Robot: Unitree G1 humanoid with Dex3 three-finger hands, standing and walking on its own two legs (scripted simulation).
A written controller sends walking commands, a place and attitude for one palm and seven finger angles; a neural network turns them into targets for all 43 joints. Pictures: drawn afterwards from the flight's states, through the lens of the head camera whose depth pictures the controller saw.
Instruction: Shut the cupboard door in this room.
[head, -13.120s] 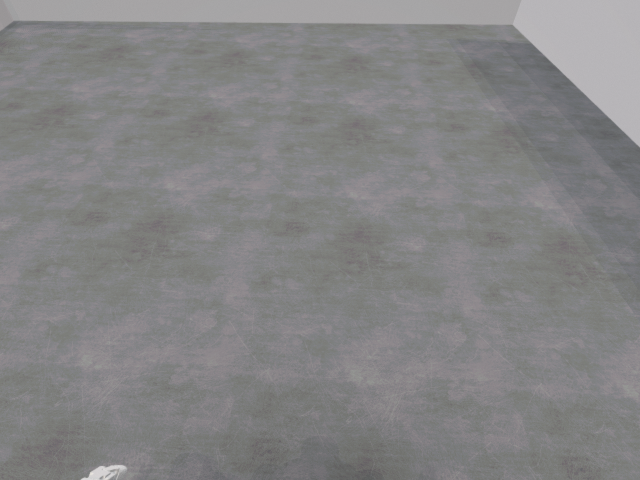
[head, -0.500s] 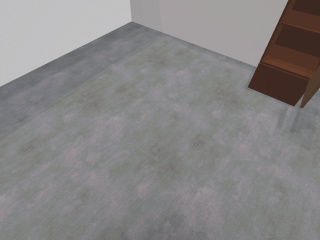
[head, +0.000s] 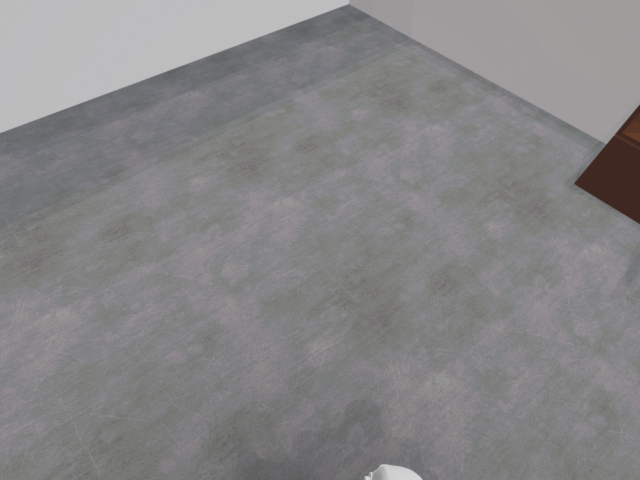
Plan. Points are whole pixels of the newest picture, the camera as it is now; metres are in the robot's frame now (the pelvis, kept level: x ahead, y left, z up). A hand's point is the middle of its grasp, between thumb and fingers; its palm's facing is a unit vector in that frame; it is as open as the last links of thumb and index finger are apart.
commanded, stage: turn or walk to find it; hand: left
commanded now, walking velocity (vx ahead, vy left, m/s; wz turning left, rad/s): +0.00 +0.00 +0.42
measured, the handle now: out of the picture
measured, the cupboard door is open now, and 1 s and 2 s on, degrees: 91 91 91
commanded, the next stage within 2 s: none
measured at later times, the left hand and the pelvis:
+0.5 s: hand out of the picture +0.01 +0.13 -0.15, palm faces +0.22 -0.94 -0.27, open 7.3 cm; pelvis -0.01 -0.07 +0.00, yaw +14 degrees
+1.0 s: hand out of the picture -0.05 +0.18 -0.17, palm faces +0.44 -0.86 -0.26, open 7.4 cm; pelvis -0.02 -0.04 +0.00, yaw +25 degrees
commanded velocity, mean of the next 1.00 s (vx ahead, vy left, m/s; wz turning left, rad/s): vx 0.00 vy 0.00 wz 0.42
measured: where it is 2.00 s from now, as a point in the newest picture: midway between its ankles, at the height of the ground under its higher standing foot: outside the picture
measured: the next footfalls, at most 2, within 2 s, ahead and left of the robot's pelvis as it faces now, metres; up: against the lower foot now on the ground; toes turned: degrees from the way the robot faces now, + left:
right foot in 0.22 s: +0.03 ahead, -0.15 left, +0.00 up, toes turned +4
left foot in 0.70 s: -0.03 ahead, +0.08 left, +0.00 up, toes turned +23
